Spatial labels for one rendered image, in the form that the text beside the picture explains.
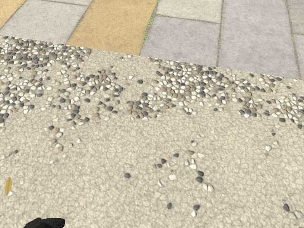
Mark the left robot hand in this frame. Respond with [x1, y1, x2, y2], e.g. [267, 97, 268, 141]
[24, 218, 66, 228]

